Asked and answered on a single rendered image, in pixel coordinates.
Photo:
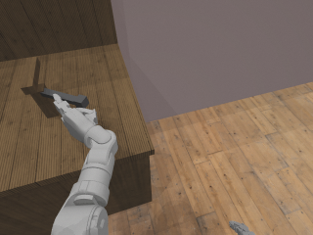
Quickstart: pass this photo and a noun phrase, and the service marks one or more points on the left robot upper arm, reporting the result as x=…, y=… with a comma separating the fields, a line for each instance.
x=82, y=220

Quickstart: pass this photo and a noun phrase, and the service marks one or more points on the counter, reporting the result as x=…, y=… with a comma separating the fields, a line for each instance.
x=69, y=46

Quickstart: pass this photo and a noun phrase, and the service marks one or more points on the tap lever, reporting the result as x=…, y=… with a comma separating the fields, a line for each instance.
x=79, y=101

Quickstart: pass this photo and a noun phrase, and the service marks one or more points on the robot left forearm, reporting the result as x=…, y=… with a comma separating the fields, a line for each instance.
x=92, y=187

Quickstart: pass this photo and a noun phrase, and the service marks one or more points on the robot right hand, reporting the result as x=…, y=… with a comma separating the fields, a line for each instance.
x=240, y=228

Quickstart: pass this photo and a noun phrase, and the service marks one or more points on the robot left hand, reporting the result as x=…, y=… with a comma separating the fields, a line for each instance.
x=77, y=120

